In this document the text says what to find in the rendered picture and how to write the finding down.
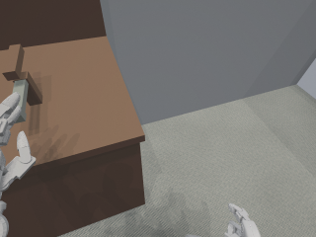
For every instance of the tap lever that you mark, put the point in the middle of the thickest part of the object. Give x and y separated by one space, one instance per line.
21 86

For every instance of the counter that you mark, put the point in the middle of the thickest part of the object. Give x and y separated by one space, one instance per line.
81 124

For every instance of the robot left hand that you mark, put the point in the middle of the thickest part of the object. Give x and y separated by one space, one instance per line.
19 166

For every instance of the robot right hand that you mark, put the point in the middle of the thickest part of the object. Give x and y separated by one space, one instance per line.
248 227

